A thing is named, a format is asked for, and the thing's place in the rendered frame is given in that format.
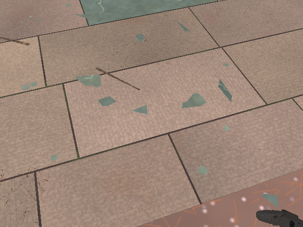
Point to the right robot hand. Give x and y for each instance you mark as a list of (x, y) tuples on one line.
[(281, 218)]

